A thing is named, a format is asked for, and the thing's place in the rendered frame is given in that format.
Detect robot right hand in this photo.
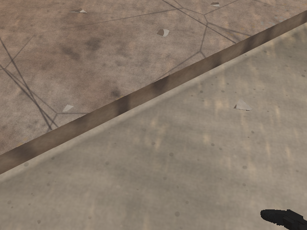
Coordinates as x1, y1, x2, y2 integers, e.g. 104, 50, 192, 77
260, 209, 307, 230

